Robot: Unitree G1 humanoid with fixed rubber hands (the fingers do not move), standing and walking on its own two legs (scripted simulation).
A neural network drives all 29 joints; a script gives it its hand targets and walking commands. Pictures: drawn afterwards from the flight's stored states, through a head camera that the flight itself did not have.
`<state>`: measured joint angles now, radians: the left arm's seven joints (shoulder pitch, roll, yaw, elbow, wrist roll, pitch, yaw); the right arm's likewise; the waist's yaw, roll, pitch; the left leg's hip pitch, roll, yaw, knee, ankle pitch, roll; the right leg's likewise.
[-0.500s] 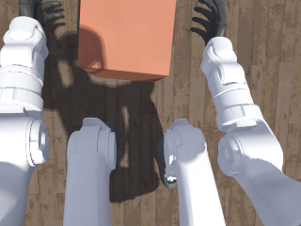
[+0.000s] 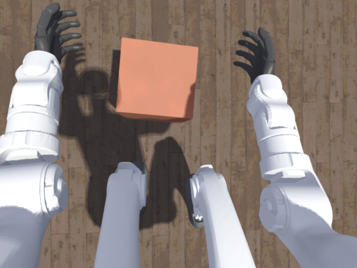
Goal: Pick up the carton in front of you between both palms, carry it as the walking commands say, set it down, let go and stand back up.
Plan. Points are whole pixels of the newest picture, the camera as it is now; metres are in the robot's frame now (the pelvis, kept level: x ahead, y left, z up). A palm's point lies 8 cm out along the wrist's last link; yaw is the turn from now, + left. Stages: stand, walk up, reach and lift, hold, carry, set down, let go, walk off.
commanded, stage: set down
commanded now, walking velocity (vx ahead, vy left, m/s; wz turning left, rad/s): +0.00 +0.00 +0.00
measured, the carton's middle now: (157, 88) +0.51 +0.05 -0.42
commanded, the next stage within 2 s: let go in 0.26 s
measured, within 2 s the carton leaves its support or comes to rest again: neither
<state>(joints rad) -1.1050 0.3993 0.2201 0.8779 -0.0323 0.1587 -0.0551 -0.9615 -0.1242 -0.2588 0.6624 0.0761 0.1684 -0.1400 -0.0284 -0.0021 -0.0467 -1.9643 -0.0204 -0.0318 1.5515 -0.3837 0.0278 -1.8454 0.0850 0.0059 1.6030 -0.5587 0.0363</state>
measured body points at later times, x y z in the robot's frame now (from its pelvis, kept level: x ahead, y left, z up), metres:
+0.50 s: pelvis +0.04 +0.01 +0.13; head +0.30 +0.05 +0.49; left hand +0.47 +0.26 +0.01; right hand +0.46 -0.16 +0.02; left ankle +0.12 +0.10 -0.51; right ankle +0.07 -0.13 -0.51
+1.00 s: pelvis +0.11 -0.01 +0.22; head +0.21 +0.01 +0.66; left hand +0.31 +0.24 +0.13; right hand +0.33 -0.23 +0.14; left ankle +0.12 +0.10 -0.51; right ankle +0.07 -0.12 -0.51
